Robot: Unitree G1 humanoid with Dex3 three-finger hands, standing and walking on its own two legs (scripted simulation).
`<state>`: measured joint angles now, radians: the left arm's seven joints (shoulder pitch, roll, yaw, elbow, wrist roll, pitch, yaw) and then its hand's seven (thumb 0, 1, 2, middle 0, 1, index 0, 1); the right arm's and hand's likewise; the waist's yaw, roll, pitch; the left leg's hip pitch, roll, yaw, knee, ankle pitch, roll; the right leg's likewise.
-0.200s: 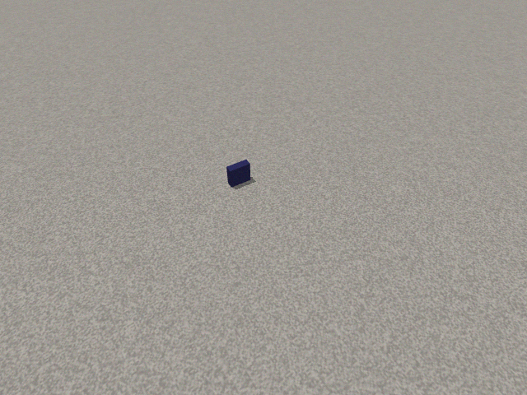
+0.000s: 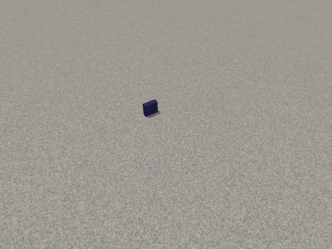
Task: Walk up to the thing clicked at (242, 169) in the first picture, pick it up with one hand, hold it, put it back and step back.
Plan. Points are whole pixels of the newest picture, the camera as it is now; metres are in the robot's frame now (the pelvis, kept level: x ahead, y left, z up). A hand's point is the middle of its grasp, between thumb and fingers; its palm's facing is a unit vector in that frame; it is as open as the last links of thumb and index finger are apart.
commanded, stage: stand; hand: left
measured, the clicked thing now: (150, 108) +1.30 +0.14 -0.72
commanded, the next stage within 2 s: walk up in 0.92 s
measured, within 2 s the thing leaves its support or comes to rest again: neither
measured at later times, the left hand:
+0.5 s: hand out of the picture +0.08 +0.25 -0.16, palm faces -0.01 -0.94 -0.34, open 7.4 cm
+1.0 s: hand out of the picture +0.09 +0.25 -0.15, palm faces +0.04 -0.95 -0.32, open 7.4 cm
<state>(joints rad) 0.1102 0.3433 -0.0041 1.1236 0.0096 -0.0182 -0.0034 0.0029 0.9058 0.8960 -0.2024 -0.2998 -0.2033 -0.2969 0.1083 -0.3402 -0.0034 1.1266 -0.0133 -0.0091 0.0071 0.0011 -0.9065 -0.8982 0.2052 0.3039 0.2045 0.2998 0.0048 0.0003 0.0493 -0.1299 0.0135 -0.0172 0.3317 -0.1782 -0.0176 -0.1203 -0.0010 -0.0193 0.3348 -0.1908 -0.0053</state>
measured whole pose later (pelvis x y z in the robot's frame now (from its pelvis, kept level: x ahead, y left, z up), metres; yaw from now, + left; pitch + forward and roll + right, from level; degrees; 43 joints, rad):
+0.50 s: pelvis +0.01 +0.00 +0.00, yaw +0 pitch -1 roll +0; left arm 0.10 0.34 0.00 1.13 0.01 -0.02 0.00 0.00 0.91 0.90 -0.20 -0.30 -0.20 -0.30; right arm 0.10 -0.34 0.00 1.12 -0.01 -0.01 0.00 0.00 -0.91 -0.90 0.21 0.30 0.20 0.30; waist 0.01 0.00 0.05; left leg -0.11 0.02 -0.02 0.31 -0.18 -0.02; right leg -0.10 0.00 -0.02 0.32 -0.20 -0.01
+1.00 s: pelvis +0.01 -0.01 -0.01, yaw +2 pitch -1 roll +0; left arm 0.13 0.36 0.07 1.05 0.05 -0.01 -0.06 0.00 0.90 0.90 -0.20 -0.30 -0.21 -0.30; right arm 0.19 -0.36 -0.04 1.06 -0.03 -0.03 0.02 0.00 -0.91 -0.90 0.21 0.30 0.21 0.30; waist 0.01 0.00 0.03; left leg -0.18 0.02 -0.05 0.46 -0.29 0.00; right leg -0.15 0.01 -0.06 0.45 -0.36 -0.04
